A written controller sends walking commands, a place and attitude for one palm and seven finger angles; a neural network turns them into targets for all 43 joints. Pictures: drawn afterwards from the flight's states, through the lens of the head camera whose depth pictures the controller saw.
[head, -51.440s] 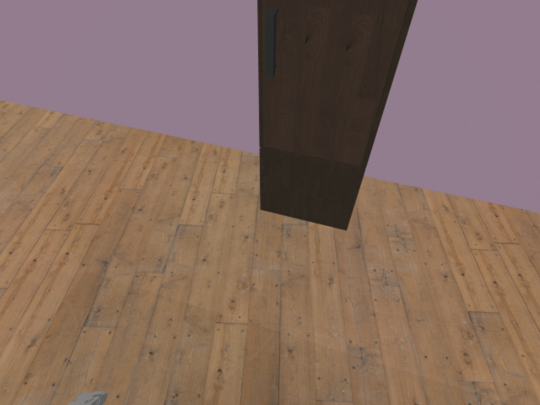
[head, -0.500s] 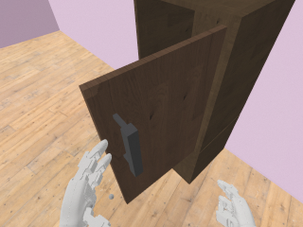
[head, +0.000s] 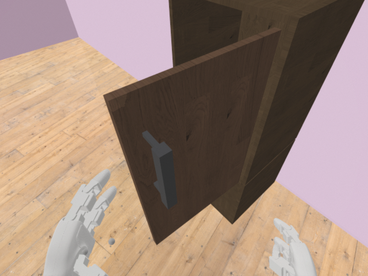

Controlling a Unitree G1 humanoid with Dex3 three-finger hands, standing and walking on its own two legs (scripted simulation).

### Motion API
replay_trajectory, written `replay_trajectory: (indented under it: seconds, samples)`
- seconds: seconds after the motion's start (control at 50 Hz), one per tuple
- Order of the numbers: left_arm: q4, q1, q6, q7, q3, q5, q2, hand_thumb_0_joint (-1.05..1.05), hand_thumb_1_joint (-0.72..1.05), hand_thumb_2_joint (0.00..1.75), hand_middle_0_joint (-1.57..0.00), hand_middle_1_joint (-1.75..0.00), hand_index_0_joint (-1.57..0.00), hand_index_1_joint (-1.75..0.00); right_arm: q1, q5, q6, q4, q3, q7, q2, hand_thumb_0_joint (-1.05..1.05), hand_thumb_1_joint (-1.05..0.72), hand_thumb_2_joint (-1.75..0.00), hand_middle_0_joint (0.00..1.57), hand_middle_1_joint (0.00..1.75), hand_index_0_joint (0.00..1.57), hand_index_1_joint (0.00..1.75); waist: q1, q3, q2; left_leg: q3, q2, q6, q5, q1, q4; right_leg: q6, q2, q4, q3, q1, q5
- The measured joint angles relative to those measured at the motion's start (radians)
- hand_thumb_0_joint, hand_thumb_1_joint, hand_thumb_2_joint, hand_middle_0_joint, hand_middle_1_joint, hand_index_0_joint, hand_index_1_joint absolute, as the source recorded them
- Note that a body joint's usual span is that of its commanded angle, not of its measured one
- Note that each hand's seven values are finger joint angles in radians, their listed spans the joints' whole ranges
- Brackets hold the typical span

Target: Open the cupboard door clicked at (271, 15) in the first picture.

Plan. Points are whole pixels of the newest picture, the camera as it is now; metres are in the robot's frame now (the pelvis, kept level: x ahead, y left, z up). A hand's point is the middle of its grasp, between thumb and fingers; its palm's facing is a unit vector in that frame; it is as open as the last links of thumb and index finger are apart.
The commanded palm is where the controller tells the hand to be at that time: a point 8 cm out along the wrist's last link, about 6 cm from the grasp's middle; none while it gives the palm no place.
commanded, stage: draw the hand back to the body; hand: left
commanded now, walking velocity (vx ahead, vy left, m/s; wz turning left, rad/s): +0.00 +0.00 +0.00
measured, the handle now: (159, 171) +0.29 +0.08 +0.12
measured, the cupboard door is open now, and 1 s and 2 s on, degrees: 86 86 86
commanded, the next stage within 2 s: step back with the hand held close in 1.44 s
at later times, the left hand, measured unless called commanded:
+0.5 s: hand (65, 218) +0.18 +0.20 +0.15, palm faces +0.17 -0.95 -0.26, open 15.5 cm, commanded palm +0.14 +0.25 +0.17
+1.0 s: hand (21, 183) +0.21 +0.26 +0.20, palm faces +0.38 -0.83 -0.40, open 9.8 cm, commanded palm +0.16 +0.31 +0.22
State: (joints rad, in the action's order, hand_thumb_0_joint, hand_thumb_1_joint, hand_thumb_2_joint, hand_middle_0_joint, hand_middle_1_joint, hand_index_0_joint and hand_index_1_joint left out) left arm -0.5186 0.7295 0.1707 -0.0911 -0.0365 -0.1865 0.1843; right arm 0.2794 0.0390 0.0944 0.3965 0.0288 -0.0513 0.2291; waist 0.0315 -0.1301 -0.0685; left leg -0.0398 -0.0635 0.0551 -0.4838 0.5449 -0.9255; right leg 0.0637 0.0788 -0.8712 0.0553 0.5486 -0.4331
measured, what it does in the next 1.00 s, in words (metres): stands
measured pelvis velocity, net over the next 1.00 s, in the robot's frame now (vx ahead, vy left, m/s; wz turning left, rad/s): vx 0.02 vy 0.02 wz -0.01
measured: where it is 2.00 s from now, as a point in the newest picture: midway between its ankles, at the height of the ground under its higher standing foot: outside the picture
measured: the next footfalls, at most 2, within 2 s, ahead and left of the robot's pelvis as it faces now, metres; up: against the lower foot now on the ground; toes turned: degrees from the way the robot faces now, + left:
none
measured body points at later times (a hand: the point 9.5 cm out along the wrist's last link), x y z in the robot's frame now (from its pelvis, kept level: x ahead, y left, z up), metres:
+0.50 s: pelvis +0.01 +0.02 +0.02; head -0.01 +0.01 +0.47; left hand +0.16 +0.25 +0.16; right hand +0.20 -0.19 -0.03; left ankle -0.01 +0.08 -0.69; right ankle +0.01 -0.08 -0.69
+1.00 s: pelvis +0.02 +0.02 +0.05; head +0.00 +0.00 +0.50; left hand +0.18 +0.31 +0.22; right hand +0.21 -0.19 -0.03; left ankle -0.01 +0.08 -0.69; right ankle +0.01 -0.08 -0.69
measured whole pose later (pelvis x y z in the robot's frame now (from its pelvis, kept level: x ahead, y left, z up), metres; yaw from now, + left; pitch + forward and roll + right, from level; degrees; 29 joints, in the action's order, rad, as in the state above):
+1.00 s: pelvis +0.02 +0.02 +0.05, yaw -1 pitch -3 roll -1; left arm -0.46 0.53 0.03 0.11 0.27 -0.06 0.35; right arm 0.20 0.01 0.08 0.59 0.04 -0.06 0.23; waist 0.07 -0.02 -0.07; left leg -0.03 -0.08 0.08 -0.30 0.11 -0.47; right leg 0.03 0.05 -0.43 0.00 0.13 -0.26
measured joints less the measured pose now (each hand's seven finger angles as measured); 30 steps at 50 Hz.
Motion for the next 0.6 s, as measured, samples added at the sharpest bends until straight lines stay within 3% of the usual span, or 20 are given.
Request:
replay_trajectory:
  seconds: [0.14,0.38,0.48,0.6]
  samples:
    - [-0.016,-0.021,-0.054,-0.017,0.065,-0.043,0.017,-0.02,-0.5,0.3,-0.15,-0.3,-0.15,-0.3,-0.001,0.009,0.015,0.027,0.017,-0.005,-0.005,0.02,-0.91,-0.9,0.2,0.3,0.2,0.3,0.001,-0.004,-0.007,0.002,-0.001,0.008,0.011,-0.047,0.035,-0.009,-0.001,0.043,-0.005,-0.051,0.015]
    - [-0.056,-0.071,-0.157,-0.046,0.114,-0.059,0.05,-0.02,-0.47,0.31,-0.15,-0.3,-0.15,-0.3,-0.01,0.012,0.054,0.066,0.025,-0.011,0.005,0.02,-0.91,-0.9,0.2,0.3,0.2,0.3,0.016,0.012,-0.004,-0.001,-0.013,0.022,0.038,-0.117,0.1,-0.025,-0.014,0.112,-0.009,-0.126,0.04]
    - [-0.047,-0.082,-0.176,0.099,0.129,0.07,0.105,-0.01,-0.37,0.35,-0.15,-0.3,-0.16,-0.3,-0.02,-0.008,0.025,0.078,0.032,-0.034,-0.01,0.02,-0.91,-0.9,0.2,0.3,0.2,0.3,0.023,0.04,0.001,0.007,-0.009,0.025,0.063,-0.189,0.169,-0.027,-0.01,0.182,-0.023,-0.196,0.069]
    - [-0.027,-0.092,-0.174,0.176,0.147,0.12,0.116,-0.01,-0.19,0.43,-0.16,-0.3,-0.16,-0.3,-0.027,-0.022,0.012,0.109,0.037,-0.033,-0.009,0.02,-0.91,-0.9,0.2,0.3,0.2,0.3,0.023,0.073,0.0,0.01,-0.016,0.029,0.105,-0.276,0.27,-0.033,-0.018,0.276,-0.035,-0.28,0.108]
